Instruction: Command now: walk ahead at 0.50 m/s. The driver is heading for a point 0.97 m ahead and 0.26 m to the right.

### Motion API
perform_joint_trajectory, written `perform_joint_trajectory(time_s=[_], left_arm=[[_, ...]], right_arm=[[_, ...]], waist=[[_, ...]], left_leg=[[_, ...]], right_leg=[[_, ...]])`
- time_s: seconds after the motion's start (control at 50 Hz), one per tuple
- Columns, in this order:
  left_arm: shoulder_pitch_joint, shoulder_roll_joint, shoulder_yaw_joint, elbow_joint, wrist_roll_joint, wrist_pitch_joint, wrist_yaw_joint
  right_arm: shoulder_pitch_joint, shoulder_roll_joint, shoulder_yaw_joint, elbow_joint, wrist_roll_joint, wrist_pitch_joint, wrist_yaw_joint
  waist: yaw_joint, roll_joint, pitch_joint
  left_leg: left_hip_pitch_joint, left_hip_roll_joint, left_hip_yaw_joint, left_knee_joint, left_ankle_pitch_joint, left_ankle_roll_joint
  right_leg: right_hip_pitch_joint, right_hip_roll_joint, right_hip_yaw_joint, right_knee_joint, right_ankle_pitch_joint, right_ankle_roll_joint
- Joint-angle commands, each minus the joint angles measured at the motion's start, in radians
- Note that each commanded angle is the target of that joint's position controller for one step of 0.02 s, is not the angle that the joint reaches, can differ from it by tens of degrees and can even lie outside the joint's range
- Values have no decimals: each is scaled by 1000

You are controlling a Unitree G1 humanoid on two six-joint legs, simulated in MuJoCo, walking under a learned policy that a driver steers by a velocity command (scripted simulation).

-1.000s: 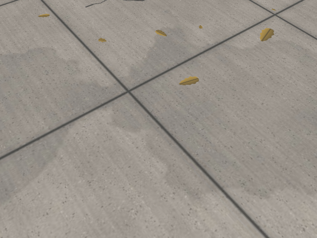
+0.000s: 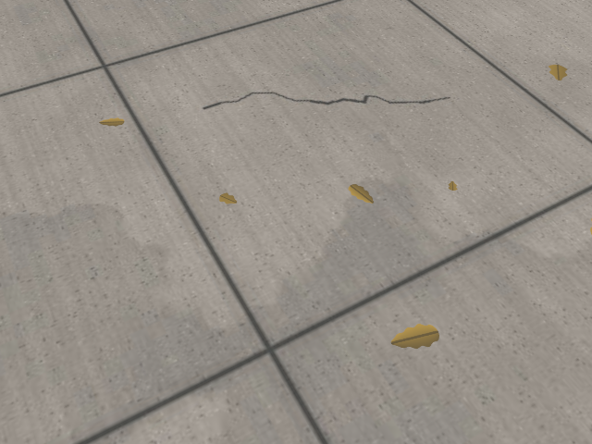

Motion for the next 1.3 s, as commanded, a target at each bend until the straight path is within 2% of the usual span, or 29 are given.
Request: perform_joint_trajectory(time_s=[0.02, 0.08, 0.2, 0.3, 0.36, 0.38, 0.4, 0.42, 0.44, 0.46, 0.48, 0.5, 0.52, 0.56, 0.6, 0.66, 0.74, 0.84, 0.88, 0.92, 0.94, 0.96, 0.98, 1.0, 1.04, 1.08, 1.14, 1.22, 1.3], left_arm=[[-36, 100, 28, -82, 9, -13, 2], [-42, 58, 21, -86, 17, 13, 8], [-250, 29, 7, -143, 21, 1, -4], [-366, 46, 6, -192, 10, -8, -26], [-310, 81, 18, -187, 11, -15, -35], [-212, 106, 34, -158, 14, -17, -32], [-49, 159, 60, -109, 18, -16, -24], [90, 261, 85, -87, 37, -13, -16], [133, 244, 81, -68, 20, -6, -21], [92, 169, 57, -76, 9, -6, -20], [13, 142, 48, -93, 12, -7, -17], [-53, 117, 41, -105, 21, -7, -16], [-94, 88, 32, -112, 31, -10, -18], [-114, 72, 29, -108, 36, -18, -20], [-100, 95, 35, -93, 30, -26, -16], [-59, 118, 41, -69, 27, -22, -1], [2, 131, 43, -38, 15, -14, 11], [79, 141, 51, 12, 4, 10, 16], [70, 153, 56, 16, 0, 21, 20], [33, 148, 53, 5, 2, 30, 22], [32, 100, 33, -18, 18, 29, 21], [166, -28, -2, -29, 19, 11, 15], [127, 49, 15, -14, 1, -5, 13], [43, 120, 38, -44, -25, -12, 12], [-31, 105, 44, -60, -15, -6, 22], [12, 64, 50, -48, -12, 23, 23], [-17, 30, 50, -73, -8, 54, 23], [-103, 19, 49, -111, 2, 51, 7], [-246, -1, 34, -166, 7, 45, -20]], right_arm=[[67, -105, -28, -20, -12, -11, 0], [74, -130, -35, 3, -3, -26, -1], [155, -169, -43, 60, 6, -17, -22], [235, -185, -49, 120, 19, 4, -28], [221, -202, -56, 133, 20, 21, -34], [201, -200, -54, 131, 20, 28, -36], [208, -169, -41, 126, 12, 32, -39], [294, -84, -11, 95, -4, 20, -35], [336, -38, 5, 112, -1, -2, -29], [244, -143, -22, 100, 25, -18, -21], [164, -164, -27, 77, 40, -28, -20], [123, -158, -28, 71, 31, -29, -25], [116, -149, -33, 73, 20, -22, -29], [155, -108, -29, 86, 14, -1, -31], [133, -90, -27, 78, 8, 13, -34], [38, -83, -25, 50, 0, 12, -32], [-98, -56, -11, 19, 7, 0, -17], [-213, -73, -8, -28, 15, -11, 9], [-178, -100, -17, -26, 14, -19, 14], [30, -163, -52, 35, 10, -25, 5], [212, -229, -74, 74, -6, -26, -6], [293, -314, -95, 98, -9, -15, -10], [299, -216, -68, 93, -3, -12, -10], [222, -170, -52, 86, -1, -15, -13], [87, -109, -34, 75, -7, -22, -12], [31, -78, -29, 82, -17, -33, -11], [27, -103, -39, 102, -19, -43, -18], [52, -132, -48, 122, -21, -36, -37], [103, -163, -58, 139, -8, -19, -48]], waist=[[-25, 113, -59], [0, 103, -33], [-60, 79, 17], [-90, 82, 42], [-42, 107, 5], [15, 106, -52], [78, 79, -163], [77, -98, -332], [73, -253, -416], [91, -163, -303], [74, -115, -181], [48, -58, -109], [16, -55, -63], [-25, -75, -60], [-34, -56, -36], [-15, -30, -8], [32, -29, 22], [55, -30, 57], [18, -44, 38], [-95, -42, -86], [-163, 22, -238], [-117, 273, -385], [-148, 256, -405], [-138, 203, -248], [-83, 127, -91], [-30, 156, -53], [-10, 116, -8], [-25, 85, 21], [-77, 56, 62]], left_leg=[[261, 262, -335, -296, 57, 181], [185, 250, -249, -355, 144, 201], [194, 199, -111, -380, 167, 155], [350, 263, -125, -321, 170, 137], [425, 285, -129, -220, 353, 108], [415, 252, -98, -104, 507, 87], [328, 196, -55, 98, 513, 57], [-8, 86, 1, 476, 199, -7], [-255, -40, -91, 695, -428, -37], [-372, 21, -162, 793, -419, -21], [-409, 74, -132, 781, -322, -6], [-378, 116, -109, 730, -235, -6], [-325, 147, -111, 674, -175, -10], [-236, 168, -113, 623, -125, -21], [-256, 176, -104, 557, -73, -41], [-314, 177, -99, 386, 85, -64], [-255, 134, -54, 154, 255, -65], [-273, 110, -66, 31, 194, -33], [-203, 91, -65, -1, 120, -14], [107, 45, -25, -36, 102, 23], [416, 171, -144, 18, 118, 76], [790, 424, -572, -51, -71, 219], [759, 440, -721, -163, -197, 213], [633, 411, -576, -189, -225, 164], [377, 344, -363, -259, -106, 126], [247, 299, -228, -320, -20, 108], [202, 299, -107, -367, 89, 125], [242, 280, 24, -385, 162, 115], [309, 292, 113, -383, 193, 105]], right_leg=[[-283, -112, 45, 6, 104, 5], [-274, -123, 33, -88, 175, 35], [-261, -86, -6, -461, 496, 51], [-278, -60, 0, -593, 463, 19], [-179, -28, -26, -631, 351, -22], [-39, 4, -59, -656, 345, -45], [206, -13, -42, -635, 371, -79], [602, -258, 307, -620, 337, -206], [753, -364, 667, -778, 156, -297], [679, -334, 612, -817, 35, -251], [542, -305, 483, -840, 63, -214], [406, -269, 387, -870, 139, -199], [298, -235, 315, -904, 218, -187], [205, -208, 244, -958, 294, -192], [175, -204, 186, -994, 368, -206], [199, -190, 117, -1016, 436, -197], [211, -155, 35, -1026, 426, -165], [364, -223, 61, -956, 460, -154], [399, -241, 90, -894, 544, -139], [350, -176, 59, -671, 759, -102], [174, -113, 18, -400, 594, -66], [-234, 59, -42, -22, 87, 10], [-332, 48, 97, 123, -169, 6], [-402, -4, 104, 167, -106, -8], [-356, -84, 72, 92, 46, -10], [-251, -119, 81, 38, 119, -6], [-287, -130, 80, -16, 197, 9], [-332, -121, 62, -222, 388, 22], [-323, -103, -19, -401, 461, 9]])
